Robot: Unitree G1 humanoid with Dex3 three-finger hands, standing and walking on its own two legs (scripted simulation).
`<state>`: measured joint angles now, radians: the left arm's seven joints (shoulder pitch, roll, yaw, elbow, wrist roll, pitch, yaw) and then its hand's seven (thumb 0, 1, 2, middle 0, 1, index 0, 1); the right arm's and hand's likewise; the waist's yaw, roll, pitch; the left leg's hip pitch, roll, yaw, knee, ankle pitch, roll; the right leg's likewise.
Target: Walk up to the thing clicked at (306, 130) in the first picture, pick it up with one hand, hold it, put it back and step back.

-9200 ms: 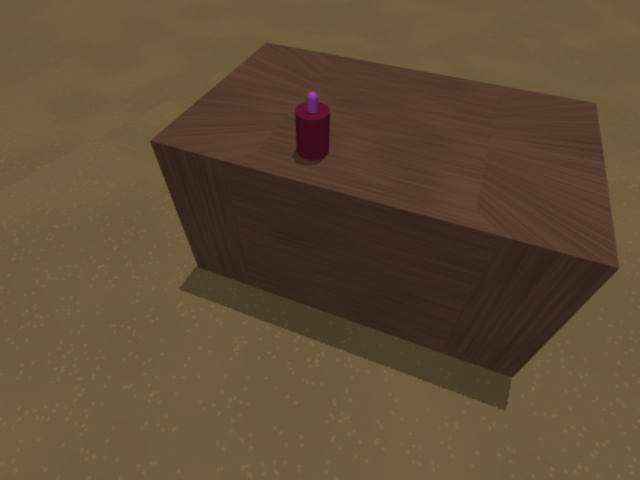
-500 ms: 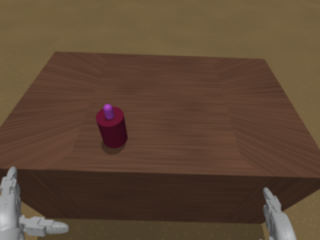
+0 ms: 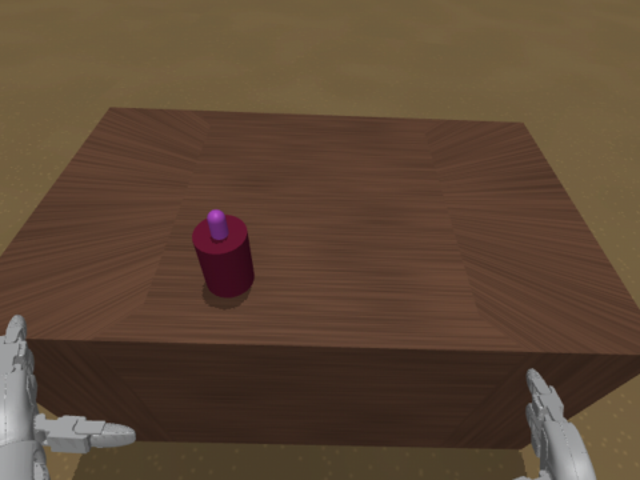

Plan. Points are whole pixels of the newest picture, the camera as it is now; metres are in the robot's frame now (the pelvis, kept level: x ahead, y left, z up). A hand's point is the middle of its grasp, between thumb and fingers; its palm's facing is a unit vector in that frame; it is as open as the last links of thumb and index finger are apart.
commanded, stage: rise first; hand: left
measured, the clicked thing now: (223, 248) +0.50 +0.17 -0.04
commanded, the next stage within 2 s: go down in 0.06 s
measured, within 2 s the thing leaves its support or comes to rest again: neither
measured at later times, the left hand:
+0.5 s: hand (65, 355) +0.27 +0.31 +0.04, palm faces +0.44 -0.87 -0.21, open 16.6 cm
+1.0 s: hand (53, 297) +0.34 +0.34 +0.06, palm faces +0.26 -0.96 -0.08, open 15.5 cm
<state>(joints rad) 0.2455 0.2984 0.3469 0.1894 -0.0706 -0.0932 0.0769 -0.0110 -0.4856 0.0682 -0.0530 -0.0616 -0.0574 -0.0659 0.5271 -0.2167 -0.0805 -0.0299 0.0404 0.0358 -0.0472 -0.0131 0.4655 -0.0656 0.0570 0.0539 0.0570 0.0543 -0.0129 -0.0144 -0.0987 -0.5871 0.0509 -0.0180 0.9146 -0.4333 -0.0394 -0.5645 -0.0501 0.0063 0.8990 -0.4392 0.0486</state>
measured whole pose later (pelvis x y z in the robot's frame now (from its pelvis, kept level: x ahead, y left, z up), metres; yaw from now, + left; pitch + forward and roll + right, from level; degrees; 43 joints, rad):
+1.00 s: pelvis +0.00 +0.00 -0.01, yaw +0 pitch +11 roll -1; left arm -0.28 0.54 0.57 0.76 -0.22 -0.29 -0.37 0.00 -0.11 0.12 -0.03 -0.03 -0.04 -0.02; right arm 0.39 -0.25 -0.03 0.27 0.03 -0.08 -0.06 -0.01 0.37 -0.09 0.06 0.05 0.06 0.05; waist -0.05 -0.02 -0.11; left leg -0.73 0.06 -0.03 0.97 -0.44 -0.04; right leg -0.69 -0.04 0.00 0.93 -0.44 0.05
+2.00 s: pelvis +0.00 +0.01 -0.02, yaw -1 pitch +16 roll -3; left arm -0.52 0.72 0.65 0.99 -0.23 -0.28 -0.54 -0.01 -0.30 0.12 -0.02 -0.03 -0.03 -0.03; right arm 0.36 -0.26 0.03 0.28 0.00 -0.14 -0.05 -0.01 0.39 -0.09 0.06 0.05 0.06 0.05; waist -0.12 -0.02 -0.13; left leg -0.87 0.07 -0.05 1.05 -0.47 -0.03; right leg -0.81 -0.03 -0.01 0.98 -0.45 0.05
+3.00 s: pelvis +0.00 +0.01 -0.02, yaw +0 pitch +16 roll -3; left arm -0.52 0.72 0.65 0.97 -0.23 -0.26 -0.55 -0.01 -0.57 0.07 -0.05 -0.06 -0.06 -0.06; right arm 0.36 -0.27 0.03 0.29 0.00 -0.14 -0.06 -0.01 0.45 -0.07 0.06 0.05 0.06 0.05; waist -0.11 -0.02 -0.13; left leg -0.86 0.07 -0.05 1.04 -0.47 -0.03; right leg -0.80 -0.03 -0.01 0.97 -0.44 0.05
